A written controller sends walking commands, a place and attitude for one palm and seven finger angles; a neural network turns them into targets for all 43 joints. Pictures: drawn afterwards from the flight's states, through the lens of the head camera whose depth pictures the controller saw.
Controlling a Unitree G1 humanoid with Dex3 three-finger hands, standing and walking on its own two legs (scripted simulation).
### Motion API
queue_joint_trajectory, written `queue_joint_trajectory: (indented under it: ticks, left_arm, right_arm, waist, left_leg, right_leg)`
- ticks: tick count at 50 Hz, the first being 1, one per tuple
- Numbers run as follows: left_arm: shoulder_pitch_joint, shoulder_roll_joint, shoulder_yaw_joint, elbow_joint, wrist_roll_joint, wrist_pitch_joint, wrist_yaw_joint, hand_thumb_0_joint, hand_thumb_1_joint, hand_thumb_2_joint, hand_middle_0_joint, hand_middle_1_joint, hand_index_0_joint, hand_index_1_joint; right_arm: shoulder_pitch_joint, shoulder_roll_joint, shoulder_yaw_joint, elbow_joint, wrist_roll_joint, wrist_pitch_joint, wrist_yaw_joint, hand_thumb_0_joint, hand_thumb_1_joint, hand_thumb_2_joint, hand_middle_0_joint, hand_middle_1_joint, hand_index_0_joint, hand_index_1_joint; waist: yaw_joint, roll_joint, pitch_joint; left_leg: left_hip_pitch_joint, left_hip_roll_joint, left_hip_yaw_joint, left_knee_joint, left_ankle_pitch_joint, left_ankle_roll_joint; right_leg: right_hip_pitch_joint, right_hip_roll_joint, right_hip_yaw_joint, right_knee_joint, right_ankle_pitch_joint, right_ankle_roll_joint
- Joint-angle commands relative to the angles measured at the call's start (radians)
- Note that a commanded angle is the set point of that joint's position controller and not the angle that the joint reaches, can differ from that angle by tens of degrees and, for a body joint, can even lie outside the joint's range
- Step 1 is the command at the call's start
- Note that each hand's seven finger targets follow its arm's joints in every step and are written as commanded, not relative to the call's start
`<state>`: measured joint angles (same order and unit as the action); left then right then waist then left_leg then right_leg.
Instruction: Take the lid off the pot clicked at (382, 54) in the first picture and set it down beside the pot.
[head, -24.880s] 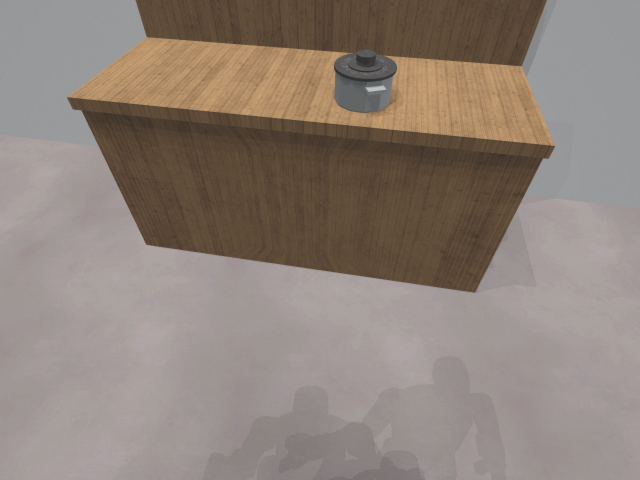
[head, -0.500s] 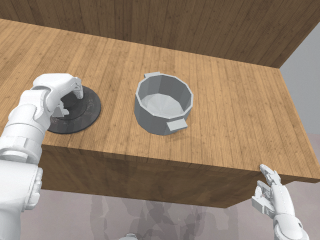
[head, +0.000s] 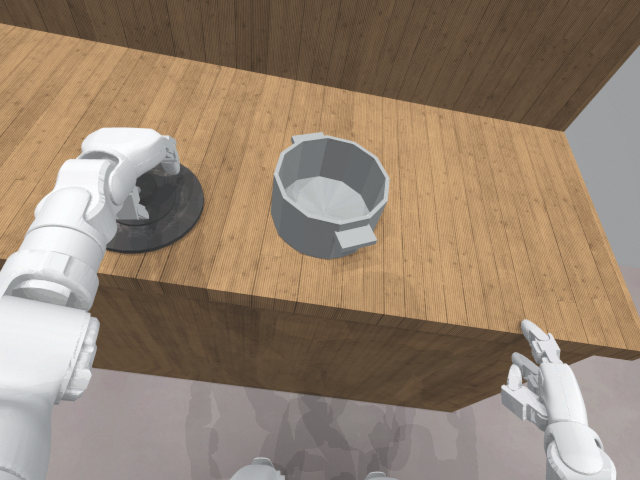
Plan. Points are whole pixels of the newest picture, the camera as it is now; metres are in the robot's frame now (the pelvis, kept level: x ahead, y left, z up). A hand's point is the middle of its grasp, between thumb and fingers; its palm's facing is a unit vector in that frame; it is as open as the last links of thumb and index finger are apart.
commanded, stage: open the fingers wide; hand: left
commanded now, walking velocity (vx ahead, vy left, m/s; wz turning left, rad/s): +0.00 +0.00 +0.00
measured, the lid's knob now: (136, 188) +0.49 +0.27 +0.00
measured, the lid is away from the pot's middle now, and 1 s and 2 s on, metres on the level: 0.28 0.27 0.27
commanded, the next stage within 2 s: raise the empty hand in 0.26 s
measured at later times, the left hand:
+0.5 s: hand (133, 197) +0.44 +0.26 +0.04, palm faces -0.41 -0.10 -0.91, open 11.1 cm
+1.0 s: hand (118, 167) +0.44 +0.26 +0.10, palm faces -0.40 -0.09 -0.91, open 11.1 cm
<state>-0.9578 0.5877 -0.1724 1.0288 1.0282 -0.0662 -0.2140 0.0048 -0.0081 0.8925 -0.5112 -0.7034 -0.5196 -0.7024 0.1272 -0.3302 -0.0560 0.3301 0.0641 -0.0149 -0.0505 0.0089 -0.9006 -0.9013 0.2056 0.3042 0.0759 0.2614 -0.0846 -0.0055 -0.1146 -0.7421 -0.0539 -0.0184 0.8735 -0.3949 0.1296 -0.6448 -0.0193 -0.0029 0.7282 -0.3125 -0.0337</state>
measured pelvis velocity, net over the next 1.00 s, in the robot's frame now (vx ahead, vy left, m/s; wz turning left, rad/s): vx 0.00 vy -0.03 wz -0.01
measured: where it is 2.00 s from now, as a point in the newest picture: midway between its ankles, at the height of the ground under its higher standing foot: outside the picture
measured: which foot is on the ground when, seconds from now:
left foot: down 0.00-1.00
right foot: down 0.00-1.00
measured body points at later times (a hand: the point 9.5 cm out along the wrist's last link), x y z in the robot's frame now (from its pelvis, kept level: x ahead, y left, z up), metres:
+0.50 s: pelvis -0.01 -0.03 +0.00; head +0.07 +0.03 +0.44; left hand +0.46 +0.26 +0.09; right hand +0.23 -0.29 +0.00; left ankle +0.01 +0.02 -0.70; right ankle +0.00 -0.21 -0.70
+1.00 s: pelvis +0.00 -0.03 +0.01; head +0.06 +0.01 +0.45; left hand +0.46 +0.26 +0.15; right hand +0.23 -0.29 +0.00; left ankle +0.01 +0.02 -0.70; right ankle +0.00 -0.21 -0.70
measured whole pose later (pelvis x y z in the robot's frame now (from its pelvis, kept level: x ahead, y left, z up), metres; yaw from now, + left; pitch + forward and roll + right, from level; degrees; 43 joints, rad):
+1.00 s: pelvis +0.00 -0.03 +0.01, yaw -1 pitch +13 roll -5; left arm -0.96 0.71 -0.13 1.01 0.96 -0.14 -0.35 0.00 -0.12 0.89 -0.48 -0.62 -0.49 -0.62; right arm 0.11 -0.31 0.00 0.34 0.10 -0.03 -0.08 0.01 -0.90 -0.90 0.20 0.30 0.17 0.29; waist -0.07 0.00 -0.10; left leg -0.66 -0.03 0.00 0.80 -0.36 0.10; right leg -0.57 -0.01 0.01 0.66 -0.31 0.01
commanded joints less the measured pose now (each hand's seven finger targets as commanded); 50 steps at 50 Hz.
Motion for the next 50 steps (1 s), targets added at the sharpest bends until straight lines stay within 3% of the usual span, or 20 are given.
queue_joint_trajectory:
  ticks: [1, 5, 6, 7, 9, 11, 15, 16, 19, 21, 23, 26, 30, 31, 34, 35, 36, 43, 47, 50]
  left_arm:
    - [-0.507, 0.195, 0.078, -0.198, -0.005, -0.019, 0.037, 0.000, -0.129, 0.890, -0.473, -0.623, -0.473, -0.623]
    - [-0.472, 0.227, 0.082, -0.105, 0.010, -0.004, 0.052, 0.000, -0.133, 0.897, -0.478, -0.613, -0.478, -0.613]
    - [-0.492, 0.246, 0.090, -0.136, 0.009, -0.012, 0.051, 0.000, -0.134, 0.900, -0.480, -0.610, -0.480, -0.610]
    - [-0.506, 0.191, 0.048, -0.134, 0.001, -0.005, 0.049, 0.000, -0.135, 0.902, -0.481, -0.607, -0.481, -0.607]
    - [-0.533, 0.195, 0.064, -0.203, -0.005, -0.013, 0.035, 0.000, -0.136, 0.904, -0.482, -0.605, -0.482, -0.605]
    - [-0.511, 0.301, 0.149, -0.230, -0.005, -0.036, 0.020, 0.000, -0.135, 0.903, -0.482, -0.606, -0.482, -0.606]
    - [-0.468, 0.283, 0.102, -0.106, -0.002, -0.034, 0.019, 0.000, -0.132, 0.896, -0.477, -0.615, -0.477, -0.615]
    - [-0.474, 0.267, 0.083, -0.123, -0.008, -0.043, 0.015, 0.000, -0.131, 0.894, -0.476, -0.618, -0.476, -0.618]
    - [-0.482, 0.185, 0.038, -0.169, -0.029, -0.053, -0.005, 0.000, -0.129, 0.890, -0.473, -0.623, -0.473, -0.623]
    - [-0.484, 0.322, 0.131, -0.198, -0.032, -0.076, -0.023, 0.000, -0.129, 0.890, -0.473, -0.623, -0.473, -0.623]
    - [-0.508, 0.354, 0.148, -0.223, -0.034, -0.074, -0.024, 0.000, -0.129, 0.890, -0.473, -0.623, -0.473, -0.623]
    - [-0.508, 0.285, 0.091, -0.231, -0.052, -0.079, -0.035, 0.000, -0.129, 0.890, -0.473, -0.623, -0.473, -0.623]
    - [-0.490, 0.375, 0.152, -0.226, -0.053, -0.083, -0.038, 0.000, -0.129, 0.890, -0.473, -0.623, -0.473, -0.623]
    - [-0.495, 0.379, 0.146, -0.234, -0.055, -0.088, -0.042, 0.000, -0.129, 0.890, -0.473, -0.623, -0.473, -0.623]
    - [-0.465, 0.322, 0.108, -0.183, -0.059, -0.077, -0.047, 0.000, -0.129, 0.890, -0.473, -0.623, -0.473, -0.623]
    - [-0.444, 0.351, 0.126, -0.165, -0.055, -0.079, -0.048, 0.000, -0.129, 0.890, -0.473, -0.623, -0.473, -0.623]
    - [-0.453, 0.388, 0.143, -0.177, -0.058, -0.084, -0.054, 0.000, -0.129, 0.890, -0.473, -0.623, -0.473, -0.623]
    - [-0.512, 0.360, 0.127, -0.239, -0.072, -0.081, -0.089, 0.000, -0.129, 0.890, -0.473, -0.623, -0.473, -0.623]
    - [-0.501, 0.331, 0.100, -0.210, -0.087, -0.081, -0.105, 0.000, -0.129, 0.890, -0.473, -0.623, -0.473, -0.623]
    - [-0.507, 0.359, 0.125, -0.219, -0.077, -0.084, -0.109, 0.000, -0.129, 0.890, -0.473, -0.623, -0.473, -0.623]
  right_arm:
    - [0.237, -0.131, -0.006, 0.154, -0.010, 0.130, 0.011, 0.000, -0.900, -0.900, 0.200, 0.300, 0.200, 0.300]
    - [0.226, -0.133, 0.012, 0.143, 0.001, 0.133, 0.003, 0.000, -0.900, -0.900, 0.200, 0.300, 0.200, 0.300]
    - [0.228, -0.138, 0.010, 0.145, 0.000, 0.130, 0.001, 0.000, -0.900, -0.900, 0.200, 0.300, 0.200, 0.300]
    - [0.232, -0.131, 0.009, 0.147, -0.003, 0.129, 0.005, 0.000, -0.900, -0.900, 0.200, 0.300, 0.200, 0.300]
    - [0.251, -0.130, 0.001, 0.151, -0.008, 0.125, 0.009, 0.000, -0.900, -0.900, 0.200, 0.300, 0.200, 0.300]
    - [0.265, -0.133, 0.000, 0.146, -0.013, 0.126, 0.005, 0.000, -0.900, -0.900, 0.200, 0.300, 0.200, 0.300]
    - [0.226, -0.131, 0.020, 0.139, 0.006, 0.133, -0.010, 0.000, -0.900, -0.900, 0.200, 0.300, 0.200, 0.300]
    - [0.225, -0.134, 0.020, 0.141, 0.007, 0.128, -0.012, 0.000, -0.900, -0.900, 0.200, 0.300, 0.200, 0.300]
    - [0.239, -0.133, 0.012, 0.147, 0.003, 0.125, -0.008, 0.000, -0.900, -0.900, 0.200, 0.300, 0.200, 0.300]
    - [0.239, -0.139, 0.016, 0.143, 0.003, 0.129, -0.015, 0.000, -0.900, -0.900, 0.200, 0.300, 0.200, 0.300]
    - [0.244, -0.128, 0.019, 0.136, 0.007, 0.130, -0.022, 0.000, -0.900, -0.900, 0.200, 0.300, 0.200, 0.300]
    - [0.233, -0.126, 0.020, 0.150, 0.013, 0.123, -0.023, 0.000, -0.900, -0.900, 0.200, 0.300, 0.200, 0.300]
    - [0.223, -0.130, 0.029, 0.146, 0.019, 0.122, -0.033, 0.000, -0.900, -0.900, 0.200, 0.300, 0.200, 0.300]
    - [0.221, -0.130, 0.032, 0.146, 0.018, 0.118, -0.036, 0.000, -0.900, -0.900, 0.200, 0.300, 0.200, 0.300]
    - [0.211, -0.123, 0.034, 0.153, 0.023, 0.118, -0.032, 0.000, -0.900, -0.900, 0.200, 0.300, 0.200, 0.300]
    - [0.205, -0.126, 0.040, 0.147, 0.028, 0.119, -0.036, 0.000, -0.900, -0.900, 0.200, 0.300, 0.200, 0.300]
    - [0.200, -0.132, 0.042, 0.147, 0.030, 0.119, -0.038, 0.000, -0.900, -0.900, 0.200, 0.300, 0.200, 0.300]
    - [0.210, -0.123, 0.031, 0.150, 0.026, 0.116, -0.038, 0.000, -0.900, -0.900, 0.200, 0.300, 0.200, 0.300]
    - [0.207, -0.126, 0.032, 0.162, 0.028, 0.116, -0.038, 0.000, -0.900, -0.900, 0.200, 0.300, 0.200, 0.300]
    - [0.208, -0.128, 0.032, 0.159, 0.028, 0.112, -0.036, 0.000, -0.900, -0.900, 0.200, 0.300, 0.200, 0.300]
  waist:
    - [-0.019, 0.288, -0.362]
    - [-0.031, 0.198, -0.298]
    - [-0.027, 0.227, -0.304]
    - [-0.033, 0.271, -0.300]
    - [-0.029, 0.337, -0.378]
    - [-0.017, 0.330, -0.458]
    - [-0.046, 0.183, -0.305]
    - [-0.044, 0.202, -0.278]
    - [-0.043, 0.294, -0.312]
    - [-0.027, 0.291, -0.367]
    - [-0.032, 0.295, -0.416]
    - [-0.036, 0.288, -0.351]
    - [-0.027, 0.237, -0.350]
    - [-0.020, 0.277, -0.353]
    - [-0.024, 0.255, -0.290]
    - [-0.023, 0.210, -0.288]
    - [-0.016, 0.211, -0.288]
    - [-0.019, 0.247, -0.341]
    - [-0.024, 0.216, -0.268]
    - [-0.013, 0.240, -0.289]
  left_leg:
    - [0.676, 0.120, -0.223, -0.118, 0.616, -0.188]
    - [0.546, 0.106, -0.177, -0.126, 0.452, -0.153]
    - [0.562, 0.109, -0.178, -0.129, 0.460, -0.155]
    - [0.575, 0.105, -0.166, -0.123, 0.497, -0.154]
    - [0.670, 0.110, -0.170, -0.088, 0.686, -0.165]
    - [0.723, 0.110, -0.171, -0.063, 0.804, -0.171]
    - [0.510, 0.099, -0.130, -0.110, 0.399, -0.124]
    - [0.499, 0.098, -0.125, -0.124, 0.355, -0.120]
    - [0.585, 0.103, -0.131, -0.097, 0.505, -0.128]
    - [0.598, 0.097, -0.123, -0.081, 0.559, -0.132]
    - [0.610, 0.090, -0.106, -0.082, 0.556, -0.123]
    - [0.597, 0.100, -0.112, -0.109, 0.481, -0.122]
    - [0.559, 0.094, -0.091, -0.129, 0.416, -0.105]
    - [0.565, 0.085, -0.082, -0.130, 0.437, -0.109]
    - [0.543, 0.093, -0.084, -0.145, 0.386, -0.109]
    - [0.521, 0.089, -0.080, -0.151, 0.355, -0.103]
    - [0.508, 0.083, -0.070, -0.157, 0.353, -0.102]
    - [0.599, 0.087, -0.081, -0.170, 0.460, -0.105]
    - [0.573, 0.091, -0.081, -0.195, 0.414, -0.104]
    - [0.601, 0.089, -0.087, -0.198, 0.449, -0.107]
  right_leg:
    - [-0.279, 0.052, -0.062, -0.022, 0.068, -0.012]
    - [-0.231, 0.056, -0.065, -0.036, 0.048, -0.010]
    - [-0.240, 0.051, -0.061, -0.034, 0.052, -0.012]
    - [-0.240, 0.056, -0.064, -0.039, 0.056, -0.013]
    - [-0.245, 0.058, -0.066, -0.034, 0.121, -0.014]
    - [-0.232, 0.063, -0.067, -0.022, 0.158, -0.013]
    - [-0.211, 0.060, -0.069, -0.045, 0.045, -0.004]
    - [-0.223, 0.054, -0.069, -0.045, 0.032, -0.009]
    - [-0.263, 0.062, -0.074, -0.036, 0.070, -0.012]
    - [-0.226, 0.061, -0.071, -0.030, 0.099, -0.015]
    - [-0.182, 0.064, -0.064, -0.040, 0.117, -0.012]
    - [-0.218, 0.060, -0.075, -0.049, 0.077, -0.012]
    - [-0.152, 0.060, -0.065, -0.067, 0.087, -0.010]
    - [-0.151, 0.058, -0.064, -0.066, 0.095, -0.016]
    - [-0.159, 0.059, -0.071, -0.077, 0.068, -0.012]
    - [-0.142, 0.061, -0.067, -0.080, 0.070, -0.011]
    - [-0.117, 0.056, -0.063, -0.084, 0.082, -0.015]
    - [-0.087, 0.054, -0.062, -0.109, 0.117, -0.011]
    - [-0.083, 0.051, -0.067, -0.127, 0.096, -0.009]
    - [-0.076, 0.052, -0.063, -0.134, 0.111, -0.012]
